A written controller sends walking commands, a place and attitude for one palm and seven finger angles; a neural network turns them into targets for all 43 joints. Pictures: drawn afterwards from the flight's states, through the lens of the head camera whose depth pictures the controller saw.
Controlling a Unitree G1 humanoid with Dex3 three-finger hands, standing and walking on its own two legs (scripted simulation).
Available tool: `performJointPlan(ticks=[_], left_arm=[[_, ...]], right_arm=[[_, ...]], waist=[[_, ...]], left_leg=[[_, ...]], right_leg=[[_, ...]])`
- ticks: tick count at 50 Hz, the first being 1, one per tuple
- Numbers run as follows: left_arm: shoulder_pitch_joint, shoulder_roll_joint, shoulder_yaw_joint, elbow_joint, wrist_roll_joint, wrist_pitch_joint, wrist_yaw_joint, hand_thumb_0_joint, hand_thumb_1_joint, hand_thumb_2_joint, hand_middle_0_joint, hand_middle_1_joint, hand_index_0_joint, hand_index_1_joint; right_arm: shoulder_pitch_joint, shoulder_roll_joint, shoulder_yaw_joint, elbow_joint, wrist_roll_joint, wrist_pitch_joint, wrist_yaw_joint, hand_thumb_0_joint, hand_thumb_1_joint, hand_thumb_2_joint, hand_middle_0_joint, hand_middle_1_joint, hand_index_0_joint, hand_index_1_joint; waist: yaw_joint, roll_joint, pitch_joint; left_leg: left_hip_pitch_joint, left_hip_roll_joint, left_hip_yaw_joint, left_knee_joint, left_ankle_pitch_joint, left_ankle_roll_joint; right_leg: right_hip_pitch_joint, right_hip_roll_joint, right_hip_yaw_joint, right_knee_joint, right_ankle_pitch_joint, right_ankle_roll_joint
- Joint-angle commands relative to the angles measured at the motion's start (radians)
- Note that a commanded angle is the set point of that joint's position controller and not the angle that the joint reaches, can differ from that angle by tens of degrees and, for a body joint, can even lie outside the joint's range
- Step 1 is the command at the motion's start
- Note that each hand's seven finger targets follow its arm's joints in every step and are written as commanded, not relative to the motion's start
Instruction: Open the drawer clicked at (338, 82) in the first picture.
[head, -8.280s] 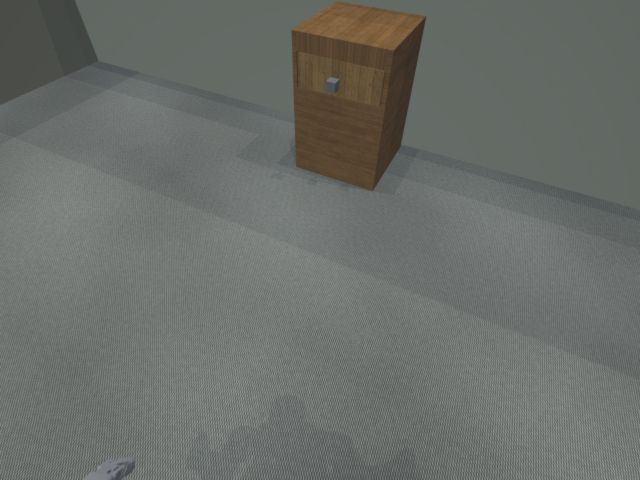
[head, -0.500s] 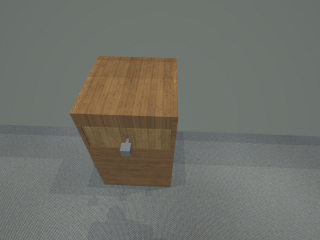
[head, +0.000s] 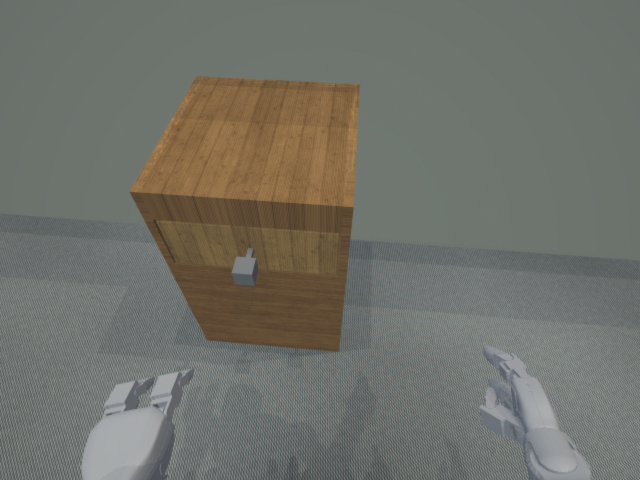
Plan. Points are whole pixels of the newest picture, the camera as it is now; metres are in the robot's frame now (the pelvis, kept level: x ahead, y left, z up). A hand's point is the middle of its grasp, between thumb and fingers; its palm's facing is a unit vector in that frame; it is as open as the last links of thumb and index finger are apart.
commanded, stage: raise the hand with hooked fingers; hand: left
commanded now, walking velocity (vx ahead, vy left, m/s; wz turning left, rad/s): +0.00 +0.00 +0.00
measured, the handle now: (247, 263) +0.55 +0.24 -0.22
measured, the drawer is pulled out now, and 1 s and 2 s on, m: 0.00 0.00 0.00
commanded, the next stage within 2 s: move the hooked fingers above the handle in 1.46 s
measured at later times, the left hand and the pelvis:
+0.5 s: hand (164, 352) +0.24 +0.23 +0.03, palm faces -0.07 -0.09 -0.99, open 11.7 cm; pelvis +0.02 -0.01 +0.01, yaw -2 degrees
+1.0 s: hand (139, 261) +0.32 +0.26 +0.10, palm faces +0.10 -0.07 -0.99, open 13.8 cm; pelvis +0.01 +0.04 +0.02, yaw -2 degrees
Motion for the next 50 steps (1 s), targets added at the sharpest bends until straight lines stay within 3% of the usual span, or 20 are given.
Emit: performJointPlan(ticks=[1,2,4,5,7,9,13,15,17,20,24,26,29,34,37,40,42,47,50], left_arm=[[-0.355,0.282,0.203,-0.428,0.077,-0.065,0.153,0.0,0.363,0.67,-0.238,-0.645,-0.238,-0.645],[-0.38,0.255,0.18,-0.436,0.059,-0.084,0.162,0.0,0.34,0.66,-0.24,-0.66,-0.24,-0.66],[-0.398,0.245,0.159,-0.408,0.031,-0.122,0.162,0.0,0.293,0.64,-0.243,-0.69,-0.243,-0.69],[-0.41,0.254,0.158,-0.4,0.026,-0.139,0.16,0.0,0.27,0.63,-0.245,-0.705,-0.245,-0.705],[-0.42,0.246,0.141,-0.341,0.024,-0.139,0.142,0.0,0.223,0.61,-0.248,-0.735,-0.248,-0.735],[-0.373,0.245,0.137,-0.245,0.015,-0.074,0.11,0.0,0.177,0.59,-0.252,-0.765,-0.252,-0.765],[-0.225,0.28,0.17,-0.146,-0.051,0.104,-0.006,0.0,0.083,0.55,-0.258,-0.825,-0.258,-0.825],[-0.204,0.309,0.188,-0.155,-0.078,0.125,-0.061,0.0,0.037,0.53,-0.262,-0.855,-0.262,-0.855],[-0.186,0.317,0.201,-0.181,-0.095,0.103,-0.097,0.0,-0.01,0.51,-0.265,-0.885,-0.265,-0.885],[-0.238,0.318,0.217,-0.278,-0.085,0.022,-0.102,0.0,-0.08,0.48,-0.27,-0.93,-0.27,-0.93],[-0.32,0.33,0.273,-0.306,-0.059,-0.08,-0.008,0.0,-0.173,0.44,-0.277,-0.99,-0.277,-0.99],[-0.347,0.334,0.296,-0.29,-0.047,-0.08,0.045,0.0,-0.22,0.42,-0.28,-1.02,-0.28,-1.02],[-0.377,0.304,0.274,-0.212,-0.05,-0.016,0.081,0.0,-0.29,0.39,-0.285,-1.065,-0.285,-1.065],[-0.5,0.266,0.14,-0.197,-0.075,0.133,0.0,0.0,-0.407,0.34,-0.293,-1.14,-0.293,-1.14],[-0.597,0.273,0.092,-0.215,-0.072,0.174,-0.079,0.0,-0.477,0.31,-0.298,-1.185,-0.298,-1.185],[-0.68,0.306,0.101,-0.194,-0.048,0.178,-0.134,0.0,-0.5,0.3,-0.3,-1.2,-0.3,-1.2],[-0.728,0.337,0.127,-0.181,-0.036,0.173,-0.153,0.0,-0.5,0.3,-0.3,-1.2,-0.3,-1.2],[-0.85,0.322,0.106,-0.127,-0.038,0.174,-0.192,0.0,-0.5,0.3,-0.3,-1.2,-0.3,-1.2],[-0.919,0.316,0.083,-0.123,-0.047,0.173,-0.224,0.0,-0.5,0.3,-0.3,-1.2,-0.3,-1.2]], right_arm=[[-0.048,-0.048,-0.016,-0.118,-0.026,0.002,-0.02,0.0,-0.9,-0.9,0.2,0.3,0.2,0.3],[-0.051,-0.049,-0.017,-0.114,-0.026,-0.003,-0.029,0.0,-0.9,-0.9,0.2,0.3,0.2,0.3],[-0.043,-0.054,-0.012,-0.1,-0.02,-0.018,-0.034,0.0,-0.9,-0.9,0.2,0.3,0.2,0.3],[-0.048,-0.058,-0.011,-0.098,-0.022,-0.023,-0.035,0.0,-0.9,-0.9,0.2,0.3,0.2,0.3],[-0.061,-0.057,-0.005,-0.089,-0.028,-0.02,-0.031,0.0,-0.9,-0.9,0.2,0.3,0.2,0.3],[-0.069,-0.054,0.004,-0.088,-0.016,-0.007,-0.032,0.0,-0.9,-0.9,0.2,0.3,0.2,0.3],[-0.081,-0.051,0.023,-0.101,0.032,0.025,-0.052,0.0,-0.9,-0.9,0.2,0.3,0.2,0.3],[-0.089,-0.052,0.038,-0.097,0.036,0.024,-0.062,0.0,-0.9,-0.9,0.2,0.3,0.2,0.3],[-0.091,-0.051,0.049,-0.084,0.034,0.015,-0.068,0.0,-0.9,-0.9,0.2,0.3,0.2,0.3],[-0.086,-0.05,0.035,-0.063,0.018,-0.002,-0.072,0.0,-0.9,-0.9,0.2,0.3,0.2,0.3],[-0.058,-0.045,0.009,-0.046,0.005,-0.036,-0.077,0.0,-0.9,-0.9,0.2,0.3,0.2,0.3],[-0.044,-0.051,-0.008,-0.042,0.007,-0.038,-0.071,0.0,-0.9,-0.9,0.2,0.3,0.2,0.3],[-0.03,-0.062,-0.032,-0.027,0.024,-0.031,-0.061,0.0,-0.9,-0.9,0.2,0.3,0.2,0.3],[-0.072,-0.079,-0.029,-0.034,0.06,-0.019,-0.066,0.0,-0.9,-0.9,0.2,0.3,0.2,0.3],[-0.086,-0.077,-0.012,-0.043,0.065,-0.013,-0.081,0.0,-0.9,-0.9,0.2,0.3,0.2,0.3],[-0.077,-0.07,0.004,-0.04,0.061,-0.006,-0.089,0.0,-0.9,-0.9,0.2,0.3,0.2,0.3],[-0.079,-0.065,0.014,-0.041,0.062,0.001,-0.09,0.0,-0.9,-0.9,0.2,0.3,0.2,0.3],[-0.072,-0.053,0.028,-0.038,0.073,0.012,-0.086,0.0,-0.9,-0.9,0.2,0.3,0.2,0.3],[-0.063,-0.057,0.027,-0.036,0.073,0.012,-0.085,0.0,-0.9,-0.9,0.2,0.3,0.2,0.3]], waist=[[-0.035,0.131,-0.272],[-0.05,0.143,-0.285],[-0.083,0.137,-0.238],[-0.088,0.142,-0.216],[-0.097,0.074,-0.18],[-0.076,0.043,-0.169],[-0.004,-0.081,-0.225],[0.008,-0.108,-0.242],[0.011,-0.114,-0.225],[0.004,-0.034,-0.191],[-0.013,0.022,-0.193],[-0.016,0.043,-0.229],[-0.024,0.044,-0.245],[-0.023,0.044,-0.22],[-0.027,0.029,-0.176],[-0.02,0.018,-0.143],[-0.012,0.058,-0.134],[-0.017,0.113,-0.104],[-0.024,0.108,-0.127]], left_leg=[[0.144,-0.075,-0.107,0.072,0.239,0.033],[0.162,-0.076,-0.11,0.102,0.223,0.038],[0.144,-0.076,-0.112,0.146,0.177,0.039],[0.124,-0.077,-0.114,0.159,0.155,0.039],[0.067,-0.08,-0.118,0.169,0.132,0.042],[0.01,-0.083,-0.105,0.123,0.127,0.042],[-0.034,-0.085,-0.084,0.002,0.204,0.029],[-0.027,-0.084,-0.083,-0.035,0.231,0.025],[-0.028,-0.085,-0.088,-0.058,0.213,0.025],[0.006,-0.084,-0.111,-0.086,0.224,0.033],[0.046,-0.094,-0.128,-0.073,0.213,0.041],[0.068,-0.096,-0.122,-0.062,0.243,0.04],[0.079,-0.097,-0.102,-0.066,0.268,0.036],[0.156,-0.087,-0.086,-0.14,0.303,0.039],[0.214,-0.074,-0.097,-0.186,0.315,0.044],[0.259,-0.064,-0.106,-0.226,0.317,0.043],[0.279,-0.063,-0.109,-0.245,0.332,0.037],[0.315,-0.057,-0.123,-0.289,0.341,0.021],[0.35,-0.054,-0.129,-0.301,0.373,0.018]], right_leg=[[-0.037,0.007,0.167,-0.076,0.176,-0.027],[-0.076,0.001,0.175,-0.076,0.161,-0.023],[-0.145,-0.003,0.173,-0.079,0.121,-0.018],[-0.163,-0.005,0.172,-0.081,0.1,-0.017],[-0.151,-0.006,0.173,-0.092,0.102,-0.01],[-0.041,-0.009,0.155,-0.121,0.141,0.002],[0.288,-0.027,0.183,-0.168,0.415,0.035],[0.387,-0.042,0.188,-0.151,0.578,0.056],[0.424,-0.056,0.193,-0.152,0.624,0.063],[0.388,-0.05,0.17,-0.172,0.572,0.05],[0.294,-0.032,0.148,-0.189,0.401,0.029],[0.275,-0.021,0.127,-0.175,0.391,0.019],[0.28,-0.018,0.098,-0.167,0.447,0.021],[0.32,-0.01,0.053,-0.208,0.415,0.022],[0.315,-0.005,0.03,-0.237,0.356,0.02],[0.314,0.001,0.008,-0.263,0.31,0.016],[0.33,0.004,0.005,-0.273,0.303,0.008],[0.341,0.014,-0.015,-0.305,0.269,-0.004],[0.357,0.016,-0.018,-0.322,0.287,-0.004]])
